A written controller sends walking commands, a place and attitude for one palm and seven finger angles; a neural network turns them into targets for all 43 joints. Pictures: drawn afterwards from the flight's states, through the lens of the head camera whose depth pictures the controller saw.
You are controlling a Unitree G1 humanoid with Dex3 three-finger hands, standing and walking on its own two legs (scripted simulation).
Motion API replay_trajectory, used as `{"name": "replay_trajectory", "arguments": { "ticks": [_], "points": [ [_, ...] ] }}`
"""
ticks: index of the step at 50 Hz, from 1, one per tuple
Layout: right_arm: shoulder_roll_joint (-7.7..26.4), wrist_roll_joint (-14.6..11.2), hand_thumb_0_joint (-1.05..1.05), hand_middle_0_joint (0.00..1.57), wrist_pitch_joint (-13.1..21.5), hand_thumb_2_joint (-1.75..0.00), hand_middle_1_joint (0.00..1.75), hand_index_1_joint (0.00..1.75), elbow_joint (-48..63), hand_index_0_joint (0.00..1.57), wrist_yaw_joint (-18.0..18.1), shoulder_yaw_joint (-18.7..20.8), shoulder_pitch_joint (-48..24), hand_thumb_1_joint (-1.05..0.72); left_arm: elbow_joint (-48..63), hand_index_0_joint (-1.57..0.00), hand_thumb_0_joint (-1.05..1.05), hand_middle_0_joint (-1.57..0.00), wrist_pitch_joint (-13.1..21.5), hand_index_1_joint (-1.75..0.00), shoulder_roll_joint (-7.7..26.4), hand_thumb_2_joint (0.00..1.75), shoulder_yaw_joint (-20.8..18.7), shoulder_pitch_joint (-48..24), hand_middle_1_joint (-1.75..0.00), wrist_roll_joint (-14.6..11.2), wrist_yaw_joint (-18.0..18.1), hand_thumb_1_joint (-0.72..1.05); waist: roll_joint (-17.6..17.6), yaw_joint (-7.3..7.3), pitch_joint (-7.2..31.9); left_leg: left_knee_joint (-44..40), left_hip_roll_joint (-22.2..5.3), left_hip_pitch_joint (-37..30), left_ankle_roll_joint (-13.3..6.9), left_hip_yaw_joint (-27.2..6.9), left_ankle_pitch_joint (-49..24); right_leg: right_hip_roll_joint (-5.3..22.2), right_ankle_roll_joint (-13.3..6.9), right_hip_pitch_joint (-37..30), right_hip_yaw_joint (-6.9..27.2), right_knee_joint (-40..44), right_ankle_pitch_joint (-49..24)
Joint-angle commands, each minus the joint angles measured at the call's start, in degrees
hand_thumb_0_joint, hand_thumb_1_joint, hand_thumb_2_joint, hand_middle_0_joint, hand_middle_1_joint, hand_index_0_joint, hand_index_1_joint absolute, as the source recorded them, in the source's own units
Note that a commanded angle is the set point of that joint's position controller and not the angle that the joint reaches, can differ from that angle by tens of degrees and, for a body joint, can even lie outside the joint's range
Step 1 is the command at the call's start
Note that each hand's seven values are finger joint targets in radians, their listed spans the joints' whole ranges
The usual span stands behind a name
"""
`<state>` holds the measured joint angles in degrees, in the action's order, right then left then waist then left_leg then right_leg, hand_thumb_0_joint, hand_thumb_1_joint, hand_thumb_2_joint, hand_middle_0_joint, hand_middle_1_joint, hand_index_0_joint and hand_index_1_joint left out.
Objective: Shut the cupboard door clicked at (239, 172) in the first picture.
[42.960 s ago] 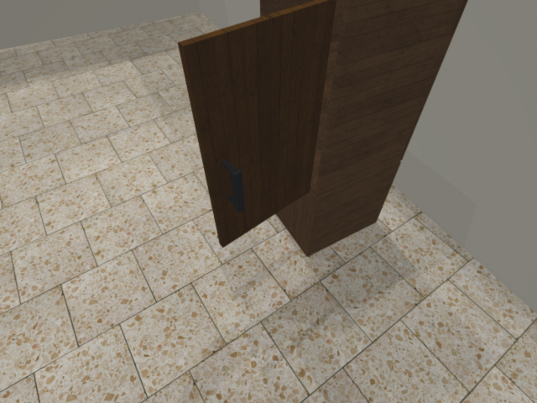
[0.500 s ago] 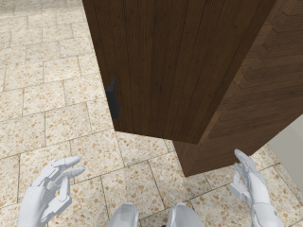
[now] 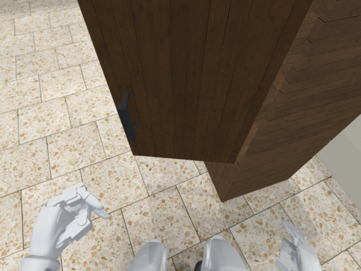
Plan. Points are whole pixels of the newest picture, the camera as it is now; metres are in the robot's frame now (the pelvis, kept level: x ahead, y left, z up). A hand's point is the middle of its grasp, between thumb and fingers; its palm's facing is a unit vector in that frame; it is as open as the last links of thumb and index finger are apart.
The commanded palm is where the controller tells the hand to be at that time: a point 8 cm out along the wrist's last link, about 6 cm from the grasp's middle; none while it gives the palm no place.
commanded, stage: raise the hand and make a fist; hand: left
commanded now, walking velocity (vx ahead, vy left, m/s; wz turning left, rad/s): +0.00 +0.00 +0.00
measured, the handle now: (129, 117) +0.46 +0.16 +0.03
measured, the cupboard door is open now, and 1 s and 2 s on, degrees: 66 66 66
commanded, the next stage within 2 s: bring the fist close to the handle in 0.90 s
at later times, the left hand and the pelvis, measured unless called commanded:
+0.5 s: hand (77, 210) +0.23 +0.21 +0.04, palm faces -0.04 -1.00 -0.03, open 3.1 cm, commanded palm +0.21 +0.26 +0.04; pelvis +0.01 +0.02 +0.00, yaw +0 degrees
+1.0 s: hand (81, 207) +0.23 +0.21 +0.04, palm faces -0.03 -1.00 -0.04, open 3.1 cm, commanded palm +0.21 +0.26 +0.04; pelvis +0.01 +0.02 +0.00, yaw +0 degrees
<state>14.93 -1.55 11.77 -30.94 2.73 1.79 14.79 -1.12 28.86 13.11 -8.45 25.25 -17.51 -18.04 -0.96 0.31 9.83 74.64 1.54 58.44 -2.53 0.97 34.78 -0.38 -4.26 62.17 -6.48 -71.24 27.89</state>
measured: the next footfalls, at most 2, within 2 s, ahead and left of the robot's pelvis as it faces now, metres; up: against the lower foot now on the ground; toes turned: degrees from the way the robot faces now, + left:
none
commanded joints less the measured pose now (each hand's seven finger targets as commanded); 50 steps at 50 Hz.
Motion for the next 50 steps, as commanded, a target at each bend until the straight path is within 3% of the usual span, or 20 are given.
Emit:
{"name": "replay_trajectory", "arguments": {
  "ticks": [1,3,6,9,12,19,26,29,38,42,50],
  "points": [
    [6.33,-0.03,0.0,0.2,3.81,-0.9,0.3,0.3,11.04,0.2,0.35,1.71,-4.87,-0.9,12.86,-1.13,0.0,-1.13,4.53,-1.32,6.88,0.9,-3.77,-0.53,-1.32,-0.78,1.79,0.9,-0.53,-1.06,12.63,-12.24,-0.12,-1.85,0.82,-4.31,-10.95,0.77,2.13,-16.65,7.74,12.09,1.66],
    [6.61,0.16,0.0,0.2,3.16,-0.9,0.3,0.3,11.25,0.2,0.33,1.62,-4.67,-0.9,12.82,-1.17,0.0,-1.17,4.02,-1.36,6.93,0.9,-3.45,-0.37,-1.36,-0.23,2.39,0.9,-2.02,-1.19,12.58,-13.03,-0.25,-3.22,1.13,-4.8,-12.27,0.32,1.83,-15.86,6.11,10.67,-1.17],
    [6.85,0.09,0.0,0.2,2.46,-0.9,0.3,0.3,11.88,0.2,0.22,1.51,-4.44,-0.9,11.93,-1.23,0.0,-1.23,2.97,-1.42,6.16,0.9,-2.38,-0.83,-1.42,0.4,2.98,0.9,-0.8,-0.45,10.59,-14.04,-0.32,-3.38,1.37,-5.34,-10.32,0.02,2.06,-14.54,5.18,11.09,-0.14],
    [7.11,0.18,0.0,0.2,1.78,-0.9,0.3,0.3,12.43,0.2,0.25,1.36,-3.95,-0.9,11.98,-1.28,0.0,-1.28,2.17,-1.48,6.4,0.9,-2.28,-1.55,-1.48,0.7,2.64,0.9,-0.82,-0.39,11.78,-14.1,-0.52,-4.46,1.68,-5.75,-12.56,-0.27,1.93,-14.94,4.37,10.16,-3.11],
    [7.3,0.49,0.0,0.2,1.36,-0.9,0.3,0.3,12.65,0.2,0.04,0.88,-3.64,-0.9,12.93,-1.3,0.0,-1.3,1.51,-1.5,7.16,0.9,-2.33,-3.38,-1.5,0.89,2.72,0.9,-3.37,-0.45,11.76,-14.43,-0.58,-6.11,2.39,-6.3,-15.14,-0.7,1.45,-14.16,3.49,9.15,-5.43],
    [7.36,0.44,0.0,0.2,1.14,-0.9,0.3,0.3,12.4,0.2,-0.34,0.86,-3.33,-0.9,11.98,-1.3,0.0,-1.3,1.28,-1.5,6.69,0.9,-2.59,-4.41,-1.5,0.71,2.0,0.9,-2.71,-0.17,13.48,-13.73,-0.82,-7.19,3.49,-6.76,-18.52,-0.74,1.7,-13.48,2.78,8.28,-7.74],
    [7.41,0.12,0.0,0.2,1.0,-0.9,0.3,0.3,12.32,0.2,-0.52,0.86,-3.31,-0.9,11.75,-1.3,0.0,-1.3,0.54,-1.5,7.03,0.9,-3.02,-5.27,-1.5,0.09,1.17,0.9,-2.49,-0.35,14.82,-13.76,-0.68,-6.56,3.48,-6.66,-18.42,-0.62,1.77,-14.75,3.07,8.62,-7.52],
    [7.39,-0.03,0.0,0.2,0.89,-0.9,0.3,0.3,12.31,0.2,-0.53,1.13,-3.25,-0.9,12.67,-1.3,0.0,-1.3,0.38,-1.5,7.11,0.9,-3.41,-4.23,-1.5,-0.11,1.33,0.9,-2.53,-0.76,16.27,-13.74,-0.89,-7.88,3.85,-6.88,-21.87,-0.71,1.73,-15.12,2.85,8.06,-9.51],
    [7.41,0.08,0.0,0.2,0.29,-0.9,0.3,0.3,12.2,0.2,-0.76,1.17,-3.52,-0.9,11.8,-1.3,0.0,-1.3,1.02,-1.5,7.14,0.9,-3.21,-3.63,-1.5,0.54,2.66,0.9,-3.16,-0.48,13.93,-14.13,-0.89,-6.63,3.89,-6.7,-19.54,-0.72,1.6,-14.04,2.89,8.37,-7.48],
    [7.51,0.04,0.0,0.2,0.32,-0.9,0.3,0.3,12.27,0.2,-0.54,1.22,-3.58,-0.9,11.68,-1.3,0.0,-1.3,1.23,-1.5,7.83,0.9,-3.69,-4.14,-1.5,0.19,2.79,0.9,-1.47,-0.27,14.05,-13.67,-0.62,-5.38,3.28,-6.39,-17.6,-0.77,1.6,-14.95,3.46,8.98,-6.81],
    [7.13,-0.1,0.0,0.2,0.35,-0.9,0.3,0.3,12.08,0.2,-0.55,1.1,-3.55,-0.9,12.25,-1.3,0.0,-1.3,1.56,-1.5,7.26,0.9,-3.02,-3.98,-1.5,0.59,2.84,0.9,-1.65,0.05,14.81,-12.98,-0.52,-5.15,2.76,-5.63,-17.6,-0.34,1.98,-15.67,4.02,9.33,-7.53]
  ]
}}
